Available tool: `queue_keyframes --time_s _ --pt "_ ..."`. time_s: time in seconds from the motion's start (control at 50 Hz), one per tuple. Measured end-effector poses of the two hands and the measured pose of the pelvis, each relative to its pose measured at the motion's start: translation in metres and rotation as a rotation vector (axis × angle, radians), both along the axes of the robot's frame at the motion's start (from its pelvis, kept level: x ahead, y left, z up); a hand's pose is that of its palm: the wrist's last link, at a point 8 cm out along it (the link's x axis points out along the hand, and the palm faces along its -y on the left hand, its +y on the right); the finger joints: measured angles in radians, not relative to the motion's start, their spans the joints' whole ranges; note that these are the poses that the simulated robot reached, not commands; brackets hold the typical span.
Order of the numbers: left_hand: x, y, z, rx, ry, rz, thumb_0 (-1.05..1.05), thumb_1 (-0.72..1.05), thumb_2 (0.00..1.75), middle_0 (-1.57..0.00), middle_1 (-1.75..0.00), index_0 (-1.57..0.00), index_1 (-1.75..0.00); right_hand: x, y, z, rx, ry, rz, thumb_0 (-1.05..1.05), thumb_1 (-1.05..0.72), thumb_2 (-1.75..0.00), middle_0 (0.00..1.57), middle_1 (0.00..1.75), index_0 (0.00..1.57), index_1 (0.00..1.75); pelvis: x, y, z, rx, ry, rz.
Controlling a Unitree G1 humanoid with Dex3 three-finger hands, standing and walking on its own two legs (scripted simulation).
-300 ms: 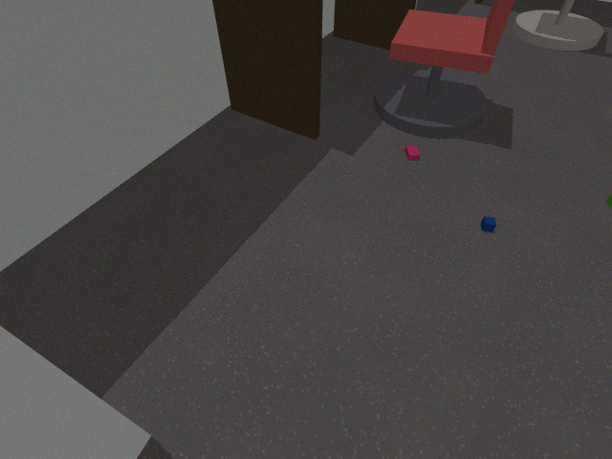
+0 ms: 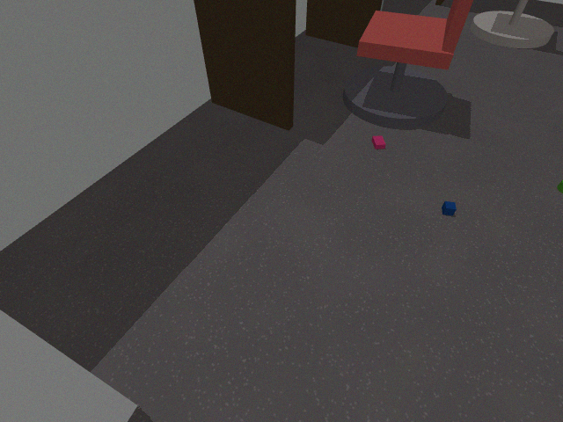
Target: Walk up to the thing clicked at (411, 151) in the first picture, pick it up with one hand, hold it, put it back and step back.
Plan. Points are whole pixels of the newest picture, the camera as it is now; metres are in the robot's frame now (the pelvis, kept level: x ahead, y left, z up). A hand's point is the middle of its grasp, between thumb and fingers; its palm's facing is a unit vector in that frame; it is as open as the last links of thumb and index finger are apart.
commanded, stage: stand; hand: left
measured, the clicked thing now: (378, 142) +1.67 -0.55 -0.77
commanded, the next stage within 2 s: walk up in 0.82 s
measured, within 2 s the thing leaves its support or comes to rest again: neither
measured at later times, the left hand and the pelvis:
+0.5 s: hand out of the picture +0.08 +0.25 -0.16, palm faces -0.03 -0.94 -0.34, open 7.4 cm; pelvis +0.01 +0.00 +0.00, yaw +0 degrees
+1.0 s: hand out of the picture +0.11 +0.26 -0.14, palm faces -0.21 -0.91 -0.37, open 7.4 cm; pelvis +0.02 -0.01 +0.00, yaw -11 degrees
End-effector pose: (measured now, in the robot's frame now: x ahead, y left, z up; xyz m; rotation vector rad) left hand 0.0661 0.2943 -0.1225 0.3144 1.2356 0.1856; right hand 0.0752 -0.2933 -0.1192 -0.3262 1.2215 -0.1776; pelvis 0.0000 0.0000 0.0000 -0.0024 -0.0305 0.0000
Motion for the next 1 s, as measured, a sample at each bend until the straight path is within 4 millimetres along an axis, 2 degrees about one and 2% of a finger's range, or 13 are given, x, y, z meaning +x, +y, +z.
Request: queue_keyframes --time_s 0.32,0.82,0.88,0.94,1.0 --pt "0.011 0.002 0.001 0.003 -0.005 0.001 0.00 0.90 0.89 -0.20 -0.30 -0.21 -0.30 0.006 0.001 0.000 -0.002 0.003 -0.007 0.00 -0.90 -0.90 0.20 0.30 0.20 0.30 0.007 0.001 0.001 -0.001 -0.001 -0.001" --pt "0.004 0.004 0.002 0.007 0.001 0.009 0.00 0.90 0.89 -0.20 -0.30 -0.21 -0.30 0.005 0.001 0.001 -0.003 -0.002 -0.002 0.00 -0.90 -0.90 0.20 0.30 0.20 0.30 0.006 0.002 0.001 0.001 -0.006 -0.001" --pt "0.005 0.007 0.004 -0.008 0.012 -0.031 0.00 0.90 0.89 -0.20 -0.30 -0.21 -0.30 0.007 -0.005 0.003 0.021 -0.070 -0.028 0.00 -0.90 -0.90 0.21 0.30 0.20 0.30 0.007 0.003 -0.002 0.017 0.003 -0.067" --pt "0.018 0.009 0.011 0.012 0.077 -0.106 0.00 0.90 0.89 -0.20 -0.30 -0.21 -0.30 0.003 -0.022 0.007 0.020 -0.171 -0.102 0.00 -0.90 -0.90 0.21 0.30 0.20 0.30 0.012 0.002 -0.003 0.011 0.020 -0.142" --pt "0.052 0.008 0.024 0.042 0.063 -0.168 0.01 0.90 0.89 -0.20 -0.30 -0.21 -0.30 -0.013 -0.043 0.009 0.000 -0.186 -0.166 0.00 -0.90 -0.90 0.21 0.30 0.20 0.30 0.021 -0.007 -0.002 0.012 0.016 -0.185"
